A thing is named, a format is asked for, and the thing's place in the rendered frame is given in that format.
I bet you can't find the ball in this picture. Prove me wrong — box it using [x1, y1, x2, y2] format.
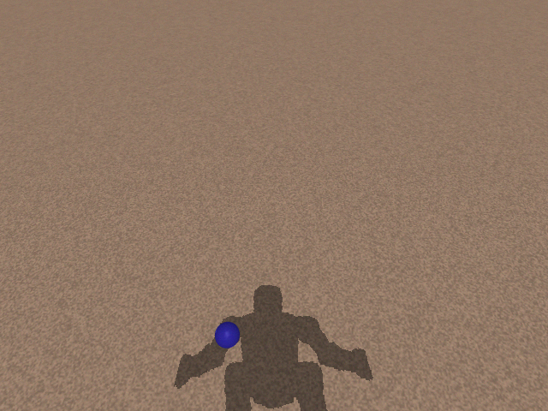
[215, 322, 240, 348]

